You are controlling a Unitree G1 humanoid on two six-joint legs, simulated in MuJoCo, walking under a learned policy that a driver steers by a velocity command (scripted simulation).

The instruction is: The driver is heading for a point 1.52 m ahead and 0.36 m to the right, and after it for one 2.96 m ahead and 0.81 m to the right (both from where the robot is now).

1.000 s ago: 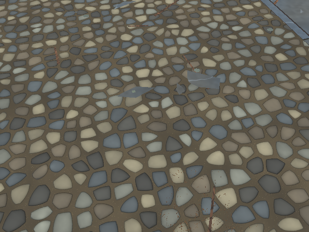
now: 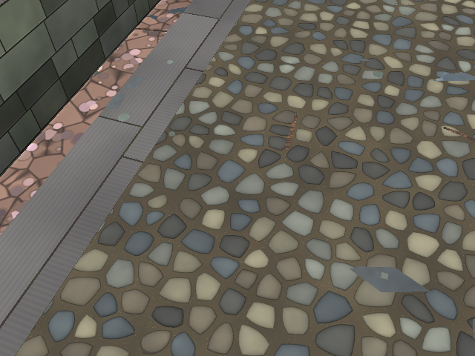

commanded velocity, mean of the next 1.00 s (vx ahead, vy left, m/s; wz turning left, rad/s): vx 0.50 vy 0.00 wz -0.13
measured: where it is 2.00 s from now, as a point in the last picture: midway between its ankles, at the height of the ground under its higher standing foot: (319, 191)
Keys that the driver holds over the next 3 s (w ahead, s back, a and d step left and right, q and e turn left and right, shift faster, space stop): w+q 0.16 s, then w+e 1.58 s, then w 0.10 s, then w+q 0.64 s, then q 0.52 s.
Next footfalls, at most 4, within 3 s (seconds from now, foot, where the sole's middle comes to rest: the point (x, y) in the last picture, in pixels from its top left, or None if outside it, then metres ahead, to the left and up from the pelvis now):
0.26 left None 0.29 0.17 -0.78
0.80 right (287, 315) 0.60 -0.05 -0.78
1.28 left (244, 222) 0.92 0.08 -0.78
1.80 right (355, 203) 1.01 -0.30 -0.78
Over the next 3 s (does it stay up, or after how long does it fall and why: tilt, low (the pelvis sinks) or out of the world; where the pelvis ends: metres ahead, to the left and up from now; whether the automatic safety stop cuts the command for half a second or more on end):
stays up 1.43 -0.46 -0.01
